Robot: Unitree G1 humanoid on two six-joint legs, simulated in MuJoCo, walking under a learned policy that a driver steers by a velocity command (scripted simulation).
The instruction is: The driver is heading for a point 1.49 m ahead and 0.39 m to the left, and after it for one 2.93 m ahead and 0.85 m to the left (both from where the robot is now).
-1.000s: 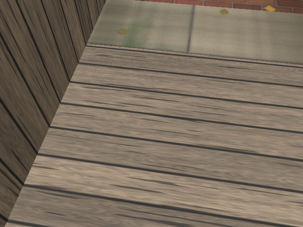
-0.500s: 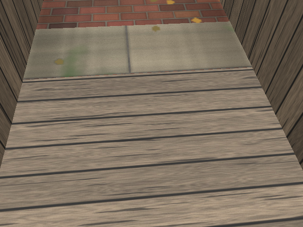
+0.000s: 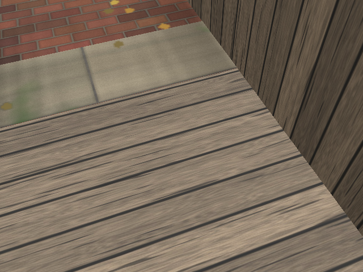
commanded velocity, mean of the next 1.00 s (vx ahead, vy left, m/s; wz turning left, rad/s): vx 0.05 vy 0.00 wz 0.38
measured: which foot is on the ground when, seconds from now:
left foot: down 0.00-0.78, up 0.80-1.00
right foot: down 0.00-0.34, up 0.36-0.76, down 0.78-1.00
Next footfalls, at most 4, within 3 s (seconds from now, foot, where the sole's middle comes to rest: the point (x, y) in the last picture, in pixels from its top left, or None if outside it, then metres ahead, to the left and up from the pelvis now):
0.78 right None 0.06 -0.08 -0.78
1.24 left None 0.10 0.20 -0.78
1.70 right None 0.43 0.15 -0.78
2.26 left None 0.38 0.32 -0.78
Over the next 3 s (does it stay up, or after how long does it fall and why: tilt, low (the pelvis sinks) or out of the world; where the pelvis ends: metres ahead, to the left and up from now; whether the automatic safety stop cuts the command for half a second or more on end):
stays up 0.44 0.23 -0.01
